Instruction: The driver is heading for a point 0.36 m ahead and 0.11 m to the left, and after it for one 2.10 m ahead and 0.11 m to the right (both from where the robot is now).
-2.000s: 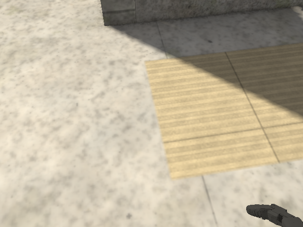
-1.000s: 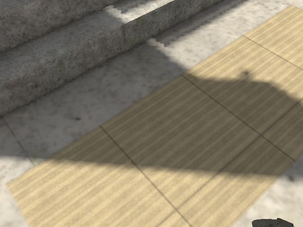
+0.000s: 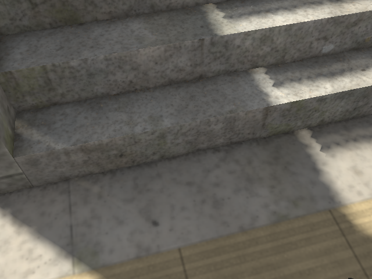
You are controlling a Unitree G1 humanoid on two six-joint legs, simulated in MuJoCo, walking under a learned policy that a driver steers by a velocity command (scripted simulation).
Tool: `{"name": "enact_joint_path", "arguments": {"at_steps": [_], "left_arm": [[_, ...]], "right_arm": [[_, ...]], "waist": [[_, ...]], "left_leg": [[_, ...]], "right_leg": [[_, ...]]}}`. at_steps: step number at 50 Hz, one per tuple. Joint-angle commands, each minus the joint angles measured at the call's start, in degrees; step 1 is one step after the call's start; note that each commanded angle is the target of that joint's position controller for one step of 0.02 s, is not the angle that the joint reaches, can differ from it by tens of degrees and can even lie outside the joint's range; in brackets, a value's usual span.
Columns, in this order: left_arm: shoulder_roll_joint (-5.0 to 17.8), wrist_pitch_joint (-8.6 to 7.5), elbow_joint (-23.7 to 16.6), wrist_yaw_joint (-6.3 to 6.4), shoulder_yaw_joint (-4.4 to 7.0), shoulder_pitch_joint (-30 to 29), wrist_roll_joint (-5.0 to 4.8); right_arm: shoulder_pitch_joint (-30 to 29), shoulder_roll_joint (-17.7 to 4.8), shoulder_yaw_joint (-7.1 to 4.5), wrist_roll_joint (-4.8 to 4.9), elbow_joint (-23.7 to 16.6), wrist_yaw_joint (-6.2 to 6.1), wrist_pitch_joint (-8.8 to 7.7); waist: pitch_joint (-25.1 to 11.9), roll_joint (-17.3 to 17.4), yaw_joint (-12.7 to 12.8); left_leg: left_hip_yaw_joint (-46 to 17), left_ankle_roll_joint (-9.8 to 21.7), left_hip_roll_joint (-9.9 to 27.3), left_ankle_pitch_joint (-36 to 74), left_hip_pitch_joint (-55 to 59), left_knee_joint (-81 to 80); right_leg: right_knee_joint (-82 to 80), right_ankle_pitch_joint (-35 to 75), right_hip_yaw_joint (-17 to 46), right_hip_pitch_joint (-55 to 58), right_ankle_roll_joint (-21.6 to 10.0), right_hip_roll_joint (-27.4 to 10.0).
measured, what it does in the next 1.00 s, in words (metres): walks ahead: left foot, then right foot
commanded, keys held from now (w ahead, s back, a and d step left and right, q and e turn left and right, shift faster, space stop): w+q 0.44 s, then q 0.06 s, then e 0.50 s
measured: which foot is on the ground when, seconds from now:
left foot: up 0.00-0.08, down 0.10-0.62, up 0.64-1.00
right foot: down 0.00-0.12, up 0.14-0.60, down 0.62-1.00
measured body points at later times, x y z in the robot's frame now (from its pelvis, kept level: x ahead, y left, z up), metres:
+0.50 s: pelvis +0.27 +0.05 +0.00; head +0.30 +0.08 +0.45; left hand +0.40 +0.34 -0.10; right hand +0.34 -0.23 -0.11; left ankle +0.17 +0.09 -0.74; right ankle +0.48 -0.06 -0.69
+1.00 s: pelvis +0.42 +0.06 +0.00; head +0.46 +0.05 +0.45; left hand +0.40 +0.34 -0.12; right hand +0.60 -0.17 -0.13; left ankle +0.42 +0.21 -0.70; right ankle +0.52 +0.01 -0.74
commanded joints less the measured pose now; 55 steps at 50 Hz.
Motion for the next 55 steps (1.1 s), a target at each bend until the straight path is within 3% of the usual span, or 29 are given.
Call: {"name": "enact_joint_path", "arguments": {"at_steps": [1,3,4,5,6,7,8,9,10,11,13,16,22,25,28,30,31,32,33,34,35,36,38,41,47,49,52,54,55], "left_arm": [[9.4,0.20,-1.9,0.64,2.03,0.8,0.11],[11.4,1.10,-1.3,0.98,2.41,1.1,0.19],[12.1,1.63,-1.3,1.05,2.52,1.0,0.06],[11.9,1.91,-2.1,1.03,2.36,0.2,0.02],[6.4,1.63,-5.7,0.26,1.00,1.7,-0.66],[7.5,0.98,-9.0,-0.35,1.44,-2.3,-0.05],[9.0,0.66,-10.6,-0.58,1.70,-9.0,0.23],[7.7,0.02,-10.6,-0.68,1.05,-9.1,-0.43],[7.2,-0.05,-9.6,-0.64,0.96,-7.8,-0.10],[7.2,0.77,-9.5,-0.64,0.97,-6.9,1.03],[6.6,2.72,-8.9,-1.04,0.89,-4.7,2.04],[5.6,3.79,-10.5,-1.40,0.72,-9.0,1.61],[5.2,3.01,-15.0,-1.70,-0.02,-24.3,1.40],[5.5,2.18,-16.6,-2.06,-0.51,-28.2,1.02],[5.9,0.95,-14.1,-2.14,-0.58,-23.3,1.26],[8.0,0.04,-10.4,-1.27,0.17,-13.6,1.38],[9.4,-0.79,-8.6,-0.66,0.46,-7.8,1.73],[14.2,-1.24,-8.1,-0.08,1.26,-1.7,2.36],[15.0,-0.50,-6.7,-0.65,2.25,-0.7,1.11],[12.3,0.29,-7.9,-0.94,1.93,-4.0,-1.53],[8.3,0.53,-8.6,-0.96,0.81,-10.1,-2.02],[6.2,0.75,-8.6,-0.92,0.10,-12.2,-1.78],[7.2,1.67,-7.2,-0.48,0.21,-11.4,-2.11],[9.7,2.58,-6.2,-0.98,1.38,-10.7,-1.32],[11.8,5.22,-5.5,-0.72,3.24,-10.0,-0.11],[11.7,5.53,-5.1,-0.55,3.56,-10.1,0.05],[11.3,6.26,-4.4,-0.65,3.72,-10.2,0.13],[11.4,6.76,-4.3,-0.80,3.90,-11.3,0.15],[11.3,6.94,-4.3,-0.72,3.97,-12.3,-0.45]], "right_arm": [[-5.8,-2.8,-0.28,-0.30,-5.7,0.03,-0.80],[-1.5,-3.9,-0.90,-0.59,-4.8,-0.64,-0.91],[4.9,-5.0,-1.62,-0.76,-3.0,-1.13,-1.35],[15.3,-7.2,-2.87,-1.28,0.4,-1.96,-1.85],[19.9,-14.0,-4.76,-1.45,0.9,-2.94,-1.86],[19.5,-17.3,-5.47,0.67,-0.7,-3.34,-1.33],[19.4,-16.0,-5.28,1.36,0.6,-3.89,-0.87],[16.8,-12.9,-4.49,1.68,1.2,-4.37,-1.04],[14.3,-10.5,-3.81,1.90,1.4,-4.81,-1.30],[12.1,-9.3,-3.35,2.20,1.3,-5.03,-1.67],[11.4,-8.5,-2.93,2.36,1.2,-4.75,-2.83],[13.9,-9.7,-3.33,2.18,2.1,-3.99,-3.77],[20.6,-10.5,-3.74,1.89,4.2,-4.31,-4.37],[23.4,-10.5,-3.56,1.85,5.9,-5.57,-3.79],[21.5,-8.9,-2.81,1.58,6.6,-5.66,-4.12],[19.7,-9.4,-2.62,1.58,7.5,-5.58,-4.70],[19.1,-9.1,-2.41,1.85,7.5,-5.37,-5.00],[23.0,-5.4,-1.52,2.58,6.2,-5.42,-5.02],[31.1,-4.9,-1.43,4.43,8.5,-5.93,-4.08],[28.2,-8.9,-1.79,1.49,9.5,-6.19,-3.37],[22.6,-8.6,-1.64,0.38,9.1,-5.88,-2.99],[18.5,-8.0,-1.28,0.03,8.3,-5.65,-2.85],[16.5,-6.3,-0.80,-0.65,7.5,-5.28,-1.46],[17.4,-5.2,-0.37,0.15,7.9,-5.37,0.08],[7.4,-6.1,-0.42,0.89,5.6,-6.45,1.76],[6.7,-5.6,-0.26,1.29,5.8,-6.74,1.51],[6.6,-5.0,0.03,2.07,6.1,-7.08,0.36],[9.0,-4.9,0.10,2.58,6.7,-7.55,-0.53],[10.9,-5.5,-0.02,2.54,7.0,-7.92,-0.91]], "waist": [[2.7,-7.0,-0.9],[-0.8,-8.3,-3.2],[-4.8,-7.8,-6.0],[-10.7,-4.8,-10.6],[-17.8,6.2,-10.6],[-21.3,8.9,-10.1],[-14.0,2.0,-11.2],[-7.2,0.1,-8.6],[-3.1,-2.2,-5.6],[-1.8,-2.1,-3.5],[-3.5,-1.3,-1.9],[-2.4,-0.4,-2.5],[0.2,0.5,-7.8],[0.9,1.3,-8.8],[-1.2,2.3,-7.0],[-4.7,2.7,-2.3],[-8.0,0.9,0.6],[-16.2,-8.6,0.1],[-24.5,-16.6,-2.1],[-21.1,-9.0,-3.5],[-13.4,-5.8,-4.6],[-9.0,-3.9,-4.6],[-6.1,-5.0,-5.8],[-8.1,-7.8,-6.8],[-4.8,-9.9,-3.6],[-3.5,-11.3,-3.3],[-3.5,-10.7,-2.7],[-3.7,-11.3,-3.6],[-3.6,-11.6,-4.8]], "left_leg": [[3.9,2.6,-2.3,-5.1,1.8,-5.1],[6.1,5.1,-6.5,-11.2,9.3,-6.9],[6.2,6.7,-8.9,-12.0,17.1,-9.4],[2.8,8.9,-8.6,-10.5,31.6,-12.9],[-20.9,14.6,7.8,-19.7,50.9,-15.0],[-47.6,19.9,17.4,-13.3,56.0,-24.5],[-38.7,18.5,15.1,-7.2,52.5,-25.3],[-30.9,16.8,13.4,-0.5,44.1,-25.4],[-25.7,13.9,9.9,4.0,36.5,-26.7],[-22.6,12.8,7.2,7.4,31.4,-27.8],[-19.8,13.0,4.8,11.9,28.3,-28.7],[-18.1,12.5,2.6,10.4,26.0,-30.4],[-21.1,10.3,2.4,9.3,32.4,-30.3],[-21.5,9.0,2.5,22.8,36.6,-25.3],[-18.7,4.3,2.1,31.5,35.3,-21.9],[-17.3,2.1,0.4,39.2,36.4,-12.2],[-15.5,1.1,-2.4,32.4,33.2,-3.0],[-11.9,-0.4,-7.1,5.4,23.0,13.8],[-8.7,-1.8,-14.5,-30.7,13.3,28.3],[-10.2,-1.5,-10.9,-26.0,12.6,30.5],[-9.1,-2.1,-8.1,-22.1,11.4,29.0],[-8.2,-2.6,-6.5,-20.6,10.6,26.6],[-7.3,-3.5,-5.2,-19.7,13.1,21.7],[-5.7,-4.6,-6.1,-19.4,15.2,18.0],[-5.6,-5.1,-6.0,-18.3,12.1,7.9],[-6.4,-5.0,-6.3,-18.5,11.8,4.4],[-6.5,-4.1,-7.7,-18.7,15.8,-1.0],[-6.7,-3.0,-8.6,-18.3,20.1,-8.2],[-6.7,-2.3,-8.7,-15.4,24.0,-14.5]], "right_leg": [[0.6,36.5,3.3,1.1,-6.0,-16.0],[11.2,54.9,1.0,2.9,-5.3,-16.1],[21.1,57.7,0.0,1.6,-4.9,-15.8],[35.4,48.9,-0.9,-6.5,-3.3,-14.5],[55.2,14.9,-0.9,-28.3,-0.3,-9.5],[67.7,-13.9,8.9,-42.7,1.8,0.3],[67.8,-8.3,15.1,-48.6,1.3,-3.2],[63.2,-2.9,14.9,-47.4,1.0,-5.6],[56.4,-1.0,15.2,-43.3,1.2,-7.5],[53.3,-0.9,15.4,-39.4,1.8,-8.0],[50.9,-0.4,15.0,-35.5,2.9,-7.6],[45.8,4.8,13.9,-37.5,3.6,-7.0],[29.8,16.3,14.5,-43.0,3.6,-4.7],[22.5,16.9,14.7,-41.3,2.8,-1.9],[15.7,18.9,13.7,-28.7,0.0,0.1],[11.6,19.7,13.1,-17.6,-2.5,1.7],[9.6,27.4,15.0,-8.8,-3.8,-1.7],[17.7,56.2,28.2,6.5,-8.8,-16.3],[15.5,70.5,45.0,14.8,-19.3,-26.1],[10.8,62.0,45.2,8.0,-18.7,-22.5],[9.4,55.9,38.7,0.7,-16.9,-18.8],[7.9,55.6,34.8,-4.3,-15.4,-15.9],[6.0,53.2,31.2,-11.0,-13.4,-12.2],[4.8,44.9,29.9,-14.4,-12.3,-9.7],[-1.4,-3.6,39.0,-19.3,-10.0,-8.1],[-2.1,-7.9,42.1,-19.3,-9.5,-8.3],[-1.1,-3.6,43.7,-19.5,-9.2,-7.6],[0.1,-0.6,44.5,-19.8,-8.4,-6.8],[1.0,0.4,43.9,-21.1,-7.2,-5.5]]}}
Keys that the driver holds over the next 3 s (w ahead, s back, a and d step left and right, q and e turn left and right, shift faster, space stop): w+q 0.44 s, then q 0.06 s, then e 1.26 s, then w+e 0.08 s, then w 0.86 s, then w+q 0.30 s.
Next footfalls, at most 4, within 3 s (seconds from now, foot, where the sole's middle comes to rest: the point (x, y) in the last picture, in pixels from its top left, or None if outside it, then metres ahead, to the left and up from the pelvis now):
0.10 left None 0.21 0.10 -0.78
0.62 right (202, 252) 0.55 0.02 -0.78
1.14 left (151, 275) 0.46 0.19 -0.78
1.60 right None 0.42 -0.03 -0.78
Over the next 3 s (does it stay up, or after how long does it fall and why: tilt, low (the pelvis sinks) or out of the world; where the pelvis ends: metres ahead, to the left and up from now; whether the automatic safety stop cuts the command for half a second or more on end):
stays up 0.82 -0.14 0.00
